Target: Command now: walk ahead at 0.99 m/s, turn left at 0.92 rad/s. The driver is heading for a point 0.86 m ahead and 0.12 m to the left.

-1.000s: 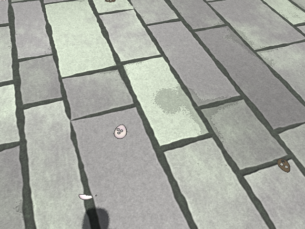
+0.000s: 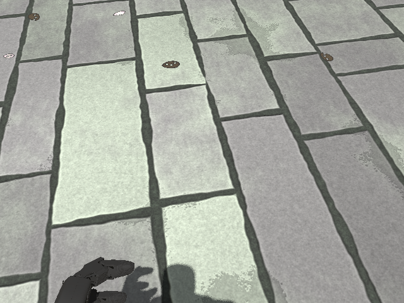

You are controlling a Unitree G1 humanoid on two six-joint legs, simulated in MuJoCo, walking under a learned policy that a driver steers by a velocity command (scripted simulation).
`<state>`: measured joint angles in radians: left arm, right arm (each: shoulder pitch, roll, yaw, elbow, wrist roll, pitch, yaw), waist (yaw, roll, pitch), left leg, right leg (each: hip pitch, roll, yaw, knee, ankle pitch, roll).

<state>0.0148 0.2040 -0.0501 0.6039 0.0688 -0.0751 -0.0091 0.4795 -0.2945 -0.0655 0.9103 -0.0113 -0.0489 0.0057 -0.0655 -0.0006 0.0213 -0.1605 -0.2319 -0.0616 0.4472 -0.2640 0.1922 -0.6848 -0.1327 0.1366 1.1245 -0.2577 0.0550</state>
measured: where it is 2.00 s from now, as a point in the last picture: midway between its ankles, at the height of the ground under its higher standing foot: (229, 292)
